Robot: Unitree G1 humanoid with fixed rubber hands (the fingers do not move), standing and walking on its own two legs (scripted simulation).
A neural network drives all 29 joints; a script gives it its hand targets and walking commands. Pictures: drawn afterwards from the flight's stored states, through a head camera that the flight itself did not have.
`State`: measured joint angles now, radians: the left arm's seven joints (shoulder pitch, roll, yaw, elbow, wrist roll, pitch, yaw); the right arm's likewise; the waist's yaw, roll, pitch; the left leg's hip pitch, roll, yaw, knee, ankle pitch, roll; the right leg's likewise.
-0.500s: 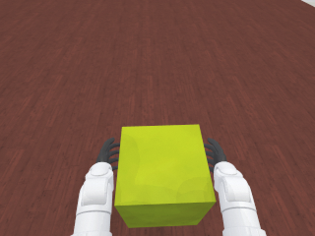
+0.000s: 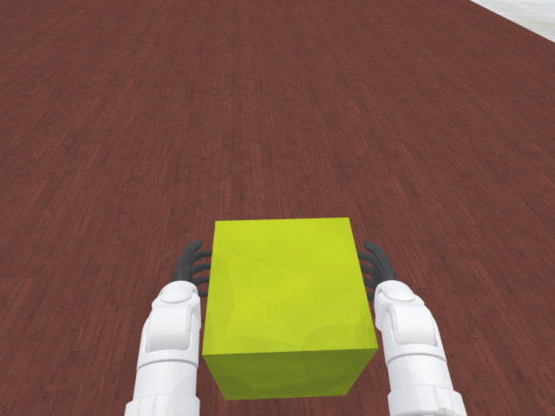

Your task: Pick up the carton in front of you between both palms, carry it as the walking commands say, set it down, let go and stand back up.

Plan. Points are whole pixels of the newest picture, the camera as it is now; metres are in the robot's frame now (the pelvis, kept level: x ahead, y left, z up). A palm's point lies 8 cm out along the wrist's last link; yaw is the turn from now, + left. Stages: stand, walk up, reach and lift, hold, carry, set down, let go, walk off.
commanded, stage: hold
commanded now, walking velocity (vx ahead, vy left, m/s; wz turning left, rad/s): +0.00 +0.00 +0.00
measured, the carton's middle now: (284, 313) +0.30 +0.00 -0.04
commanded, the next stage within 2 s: set down in 0.08 s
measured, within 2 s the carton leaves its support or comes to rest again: neither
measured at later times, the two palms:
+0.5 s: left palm (186, 293) +0.33 +0.16 -0.03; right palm (359, 282) +0.34 -0.14 -0.02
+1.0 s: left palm (195, 327) +0.36 +0.17 -0.21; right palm (331, 311) +0.39 -0.13 -0.21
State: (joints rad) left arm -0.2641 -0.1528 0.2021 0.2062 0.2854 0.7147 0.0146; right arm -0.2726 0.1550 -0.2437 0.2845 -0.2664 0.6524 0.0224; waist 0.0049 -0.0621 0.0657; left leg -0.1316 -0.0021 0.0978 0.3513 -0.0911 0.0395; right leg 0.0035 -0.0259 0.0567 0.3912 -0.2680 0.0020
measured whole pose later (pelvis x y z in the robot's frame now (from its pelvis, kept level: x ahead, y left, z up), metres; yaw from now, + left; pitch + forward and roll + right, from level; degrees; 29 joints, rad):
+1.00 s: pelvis -0.05 -0.03 -0.14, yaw -1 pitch +36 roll -1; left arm -0.72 -0.10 0.50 0.51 0.28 0.22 -0.02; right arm -0.76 0.10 -0.38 0.63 -0.20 0.18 -0.07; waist 0.07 -0.08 -0.12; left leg -1.52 0.05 -0.02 1.16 -0.27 -0.02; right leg -1.40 0.07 0.02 1.28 -0.51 0.00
